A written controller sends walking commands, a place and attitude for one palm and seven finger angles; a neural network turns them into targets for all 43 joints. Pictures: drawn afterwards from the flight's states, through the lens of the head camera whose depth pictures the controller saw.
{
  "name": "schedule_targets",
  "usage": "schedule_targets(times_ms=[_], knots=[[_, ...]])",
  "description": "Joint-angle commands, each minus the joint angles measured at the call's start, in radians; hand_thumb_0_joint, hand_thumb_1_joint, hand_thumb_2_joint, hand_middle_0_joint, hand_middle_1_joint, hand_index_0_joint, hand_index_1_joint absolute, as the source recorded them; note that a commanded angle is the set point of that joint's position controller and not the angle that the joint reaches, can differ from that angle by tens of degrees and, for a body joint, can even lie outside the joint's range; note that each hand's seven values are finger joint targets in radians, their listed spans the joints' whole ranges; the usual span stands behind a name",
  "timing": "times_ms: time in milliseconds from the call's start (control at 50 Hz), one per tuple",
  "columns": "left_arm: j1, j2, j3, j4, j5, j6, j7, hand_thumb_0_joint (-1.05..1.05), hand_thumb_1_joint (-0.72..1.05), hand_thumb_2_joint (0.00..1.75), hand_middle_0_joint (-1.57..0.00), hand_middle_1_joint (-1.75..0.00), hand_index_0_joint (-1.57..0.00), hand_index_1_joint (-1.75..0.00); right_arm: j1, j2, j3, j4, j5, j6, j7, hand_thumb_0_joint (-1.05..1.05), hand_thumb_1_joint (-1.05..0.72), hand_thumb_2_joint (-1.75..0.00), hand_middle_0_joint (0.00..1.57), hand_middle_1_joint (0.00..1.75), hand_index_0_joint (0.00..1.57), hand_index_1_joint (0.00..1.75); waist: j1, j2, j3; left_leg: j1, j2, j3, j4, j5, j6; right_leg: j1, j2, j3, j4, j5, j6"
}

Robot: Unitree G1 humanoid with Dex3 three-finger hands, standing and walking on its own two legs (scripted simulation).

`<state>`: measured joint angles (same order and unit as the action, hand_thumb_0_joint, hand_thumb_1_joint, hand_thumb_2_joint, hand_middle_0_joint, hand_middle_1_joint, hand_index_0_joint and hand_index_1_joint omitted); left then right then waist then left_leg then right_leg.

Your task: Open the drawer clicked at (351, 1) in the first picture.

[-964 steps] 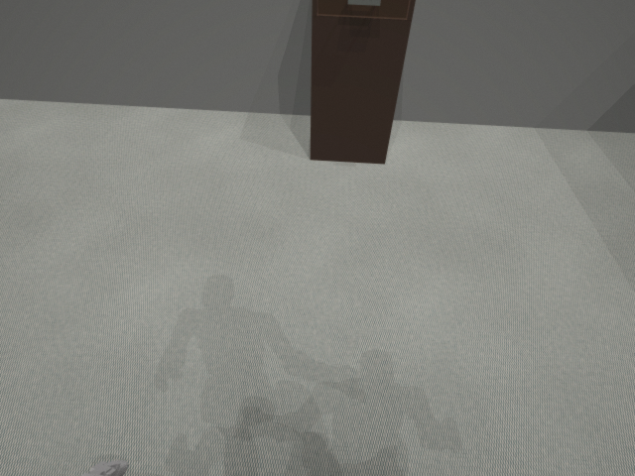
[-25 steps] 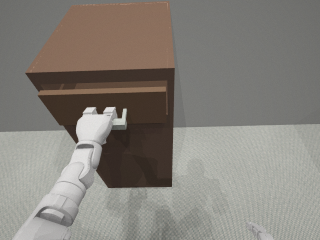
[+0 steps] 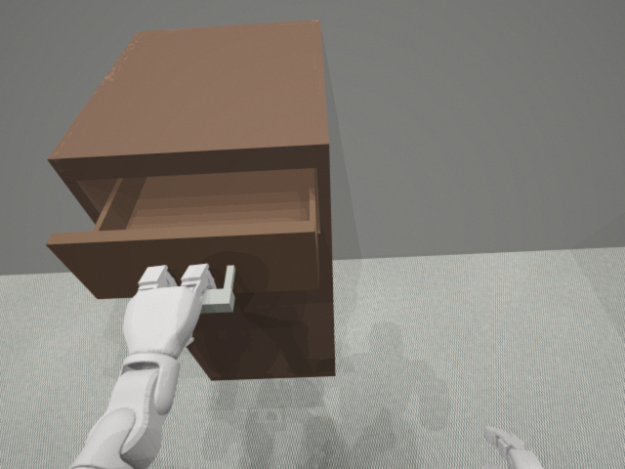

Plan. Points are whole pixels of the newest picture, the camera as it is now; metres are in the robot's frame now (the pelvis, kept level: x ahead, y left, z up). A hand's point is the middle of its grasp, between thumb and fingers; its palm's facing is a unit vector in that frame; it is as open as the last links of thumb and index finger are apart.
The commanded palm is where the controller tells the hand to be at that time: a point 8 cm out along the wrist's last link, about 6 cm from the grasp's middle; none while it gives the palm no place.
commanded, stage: pull the drawer open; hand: left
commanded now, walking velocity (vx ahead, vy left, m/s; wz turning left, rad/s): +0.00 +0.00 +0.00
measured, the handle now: (190, 288) +0.34 +0.20 +0.03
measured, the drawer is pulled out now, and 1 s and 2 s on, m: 0.12 0.30 0.29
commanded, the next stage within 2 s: open the thumb to release the handle in 0.98 s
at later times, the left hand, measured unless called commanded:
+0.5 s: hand (167, 409) +0.19 +0.19 +0.01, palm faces +0.01 -0.14 -0.99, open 5.8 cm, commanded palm +0.15 +0.20 +0.07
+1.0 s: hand out of the picture +0.11 +0.18 +0.02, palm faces +0.00 -0.15 -0.99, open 5.9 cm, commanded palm +0.05 +0.19 +0.07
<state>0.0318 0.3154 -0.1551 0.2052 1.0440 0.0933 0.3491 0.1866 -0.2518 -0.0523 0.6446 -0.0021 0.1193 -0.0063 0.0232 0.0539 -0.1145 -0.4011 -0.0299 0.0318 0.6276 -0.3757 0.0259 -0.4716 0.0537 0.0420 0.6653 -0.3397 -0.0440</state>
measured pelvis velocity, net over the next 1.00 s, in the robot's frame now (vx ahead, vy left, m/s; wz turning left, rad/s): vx -0.02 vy -0.02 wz -0.02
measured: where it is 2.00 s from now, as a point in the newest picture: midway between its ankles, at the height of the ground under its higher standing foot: outside the picture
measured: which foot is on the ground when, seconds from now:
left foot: down 0.00-1.00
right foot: down 0.00-1.00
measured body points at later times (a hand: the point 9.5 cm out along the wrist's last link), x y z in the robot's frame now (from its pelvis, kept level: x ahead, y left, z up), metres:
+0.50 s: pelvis +0.00 -0.01 +0.00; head +0.01 -0.04 +0.45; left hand +0.18 +0.20 +0.07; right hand +0.22 -0.21 -0.09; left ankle -0.04 +0.10 -0.72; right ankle -0.01 -0.09 -0.72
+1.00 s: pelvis -0.02 -0.02 -0.02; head -0.01 -0.06 +0.43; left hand +0.10 +0.19 +0.07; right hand +0.20 -0.23 -0.10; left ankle -0.04 +0.10 -0.72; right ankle -0.01 -0.09 -0.72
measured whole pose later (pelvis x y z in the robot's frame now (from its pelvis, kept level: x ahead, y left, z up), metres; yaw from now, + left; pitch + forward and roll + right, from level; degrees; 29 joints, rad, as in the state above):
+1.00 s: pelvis -0.02 -0.02 -0.02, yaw -1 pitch +6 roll +2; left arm 0.78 0.36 -0.11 -0.34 1.03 -0.02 0.44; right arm 0.13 -0.25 0.01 0.51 -0.05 0.09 0.08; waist 0.08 0.05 -0.12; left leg -0.45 -0.01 0.04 0.79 -0.44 0.00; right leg -0.54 0.08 0.04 0.83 -0.40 -0.07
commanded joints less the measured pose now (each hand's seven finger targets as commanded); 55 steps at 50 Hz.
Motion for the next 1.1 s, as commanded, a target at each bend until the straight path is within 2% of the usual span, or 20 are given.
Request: schedule_targets(times_ms=[0,60,100,140,200,240,280,340,380,460,560,620,680,780,800,900,960,1040,1060,1080], knots=[[-0.154,0.165,0.119,-0.253,0.001,0.027,0.053,0.00,0.90,0.90,-0.40,-1.35,-0.40,-1.35,-0.156,-0.092,-0.018,-0.161,0.002,-0.052,-0.009,0.00,-0.90,-0.90,0.20,0.30,0.20,0.30,0.044,-0.050,-0.233,0.079,-0.002,-0.012,-0.055,0.373,-0.002,0.214,-0.023,0.008,-0.064,0.359,-0.012],[-0.126,0.116,0.073,-0.273,-0.002,0.029,0.042,0.00,0.90,0.90,-0.40,-1.35,-0.40,-1.35,-0.180,-0.079,-0.009,-0.166,0.001,-0.055,-0.009,0.00,-0.90,-0.90,0.20,0.30,0.20,0.30,0.038,-0.071,-0.187,0.084,-0.005,-0.016,-0.052,0.356,-0.001,0.190,-0.025,0.001,-0.068,0.347,-0.008],[-0.101,0.136,0.091,-0.280,0.000,0.027,0.035,0.00,0.90,0.90,-0.40,-1.35,-0.40,-1.35,-0.192,-0.078,-0.004,-0.167,-0.001,-0.055,-0.011,0.00,-0.90,-0.90,0.20,0.30,0.20,0.30,0.045,-0.069,-0.177,0.086,-0.008,-0.017,-0.056,0.336,-0.002,0.194,-0.022,0.009,-0.076,0.323,-0.008],[-0.086,0.110,0.063,-0.301,0.003,0.022,0.027,0.00,0.90,0.90,-0.40,-1.35,-0.40,-1.35,-0.200,-0.069,0.002,-0.174,-0.005,-0.058,-0.009,0.00,-0.90,-0.90,0.20,0.30,0.20,0.30,0.049,-0.079,-0.168,0.085,-0.012,-0.015,-0.052,0.330,0.002,0.195,-0.027,0.009,-0.076,0.326,-0.006],[0.038,0.137,0.101,-0.348,0.002,0.006,0.021,0.00,0.90,0.90,-0.40,-1.35,-0.40,-1.35,-0.212,-0.064,0.009,-0.188,-0.008,-0.063,-0.002,0.00,-0.90,-0.90,0.20,0.30,0.20,0.30,0.076,-0.054,-0.194,0.099,-0.016,-0.018,-0.050,0.372,-0.004,0.231,-0.024,0.027,-0.064,0.392,-0.010],[0.104,0.114,0.083,-0.396,0.000,-0.007,0.018,0.00,0.90,0.90,-0.40,-1.35,-0.40,-1.35,-0.218,-0.055,0.012,-0.197,-0.013,-0.068,0.008,0.00,-0.90,-0.90,0.20,0.30,0.20,0.30,0.076,-0.064,-0.183,0.098,-0.013,-0.017,-0.041,0.389,-0.002,0.232,-0.028,0.031,-0.057,0.429,-0.007],[0.186,0.128,0.103,-0.421,-0.003,-0.015,0.019,0.00,0.90,0.90,-0.40,-1.35,-0.40,-1.35,-0.227,-0.053,0.019,-0.204,-0.013,-0.071,0.016,0.00,-0.90,-0.90,0.20,0.30,0.20,0.30,0.080,-0.081,-0.151,0.072,-0.018,-0.018,-0.041,0.371,-0.004,0.234,-0.029,0.046,-0.056,0.449,-0.005],[0.285,0.133,0.114,-0.508,0.002,-0.030,0.029,0.00,0.90,0.90,-0.40,-1.35,-0.40,-1.35,-0.232,-0.048,0.022,-0.217,-0.021,-0.076,0.028,0.00,-0.90,-0.90,0.20,0.30,0.20,0.30,0.090,-0.043,-0.162,0.081,-0.017,-0.015,-0.029,0.385,-0.005,0.238,-0.030,0.055,-0.045,0.472,-0.008],[0.335,0.141,0.128,-0.526,0.007,-0.037,0.038,0.00,0.90,0.90,-0.40,-1.35,-0.40,-1.35,-0.236,-0.048,0.023,-0.217,-0.024,-0.078,0.035,0.00,-0.90,-0.90,0.20,0.30,0.20,0.30,0.087,-0.062,-0.145,0.064,-0.018,-0.018,-0.019,0.362,-0.006,0.223,-0.029,0.068,-0.041,0.472,-0.006],[0.419,0.136,0.124,-0.595,0.013,-0.048,0.061,0.00,0.90,0.90,-0.40,-1.35,-0.40,-1.35,-0.235,-0.052,0.020,-0.228,-0.028,-0.083,0.046,0.00,-0.90,-0.90,0.20,0.30,0.20,0.30,0.086,-0.027,-0.139,0.063,-0.011,-0.022,0.002,0.344,-0.006,0.175,-0.024,0.059,-0.027,0.394,-0.012],[0.523,0.143,0.148,-0.618,0.007,-0.063,0.089,0.00,0.90,0.90,-0.40,-1.35,-0.40,-1.35,-0.231,-0.055,0.017,-0.236,-0.032,-0.088,0.049,0.00,-0.90,-0.90,0.20,0.30,0.20,0.30,0.088,-0.075,-0.126,0.033,-0.013,-0.026,0.033,0.294,-0.004,0.139,-0.025,0.067,-0.016,0.354,-0.009],[0.583,0.162,0.170,-0.650,0.003,-0.071,0.109,0.00,0.90,0.90,-0.40,-1.35,-0.40,-1.35,-0.227,-0.059,0.018,-0.246,-0.035,-0.089,0.051,0.00,-0.90,-0.90,0.20,0.30,0.20,0.30,0.097,-0.068,-0.144,0.022,-0.015,-0.025,0.049,0.283,-0.006,0.137,-0.032,0.088,-0.008,0.361,-0.010],[0.641,0.139,0.146,-0.671,-0.002,-0.073,0.117,0.00,0.90,0.90,-0.40,-1.35,-0.40,-1.35,-0.228,-0.063,0.017,-0.254,-0.035,-0.088,0.061,0.00,-0.90,-0.90,0.20,0.30,0.20,0.30,0.092,-0.067,-0.115,0.003,-0.013,-0.029,0.057,0.259,-0.006,0.102,-0.031,0.079,-0.003,0.308,-0.010],[0.779,0.147,0.153,-0.721,-0.022,-0.079,0.133,0.00,0.90,0.90,-0.40,-1.35,-0.40,-1.35,-0.219,-0.070,0.021,-0.286,-0.035,-0.091,0.072,0.00,-0.90,-0.90,0.20,0.30,0.20,0.30,0.101,-0.078,-0.104,-0.010,-0.010,-0.027,0.083,0.236,-0.006,0.075,-0.039,0.100,-0.008,0.268,-0.009],[0.813,0.165,0.180,-0.718,-0.029,-0.080,0.139,0.00,0.90,0.90,-0.40,-1.35,-0.40,-1.35,-0.223,-0.076,0.024,-0.295,-0.031,-0.089,0.072,0.00,-0.90,-0.90,0.20,0.30,0.20,0.30,0.103,-0.080,-0.090,-0.020,-0.008,-0.029,0.084,0.230,-0.008,0.077,-0.038,0.110,-0.014,0.265,-0.011],[0.873,0.177,0.189,-0.740,-0.030,-0.088,0.158,0.00,0.90,0.90,-0.40,-1.35,-0.40,-1.35,-0.220,-0.081,0.027,-0.316,-0.039,-0.087,0.079,0.00,-0.90,-0.90,0.20,0.30,0.20,0.30,0.099,-0.088,-0.048,-0.028,-0.009,-0.030,0.102,0.158,-0.009,0.005,-0.046,0.147,-0.043,0.131,-0.013],[0.939,0.153,0.175,-0.744,-0.028,-0.098,0.161,0.00,0.90,0.90,-0.40,-1.35,-0.40,-1.35,-0.212,-0.079,0.027,-0.325,-0.037,-0.089,0.088,0.00,-0.90,-0.90,0.20,0.30,0.20,0.30,0.108,-0.062,-0.037,-0.027,-0.004,-0.030,0.106,0.155,-0.007,-0.009,-0.043,0.126,-0.033,0.097,-0.015],[0.911,0.170,0.184,-0.759,-0.022,-0.094,0.168,0.00,0.90,0.90,-0.40,-1.35,-0.40,-1.35,-0.203,-0.079,0.026,-0.330,-0.041,-0.089,0.089,0.00,-0.90,-0.90,0.20,0.30,0.20,0.30,0.101,-0.056,-0.055,-0.028,-0.005,-0.031,0.119,0.146,-0.005,-0.027,-0.043,0.133,-0.027,0.078,-0.017],[0.585,0.218,0.221,-0.721,0.018,-0.086,0.173,0.00,0.90,0.90,-0.40,-1.35,-0.40,-1.35,-0.210,-0.087,0.027,-0.277,-0.053,-0.071,0.073,0.00,-0.90,-0.90,0.20,0.30,0.20,0.30,0.032,-0.080,-0.005,-0.044,-0.019,-0.048,0.129,0.097,-0.001,-0.111,-0.041,0.136,-0.031,0.037,-0.018],[0.583,0.204,0.236,-0.710,0.029,-0.090,0.179,0.00,0.83,0.87,-0.40,-1.34,-0.40,-1.34,-0.206,-0.076,0.016,-0.290,-0.060,-0.076,0.061,0.00,-0.90,-0.90,0.20,0.30,0.20,0.30,0.066,-0.062,-0.024,-0.028,-0.018,-0.044,0.125,0.079,0.002,-0.095,-0.039,0.125,-0.039,-0.006,-0.017]])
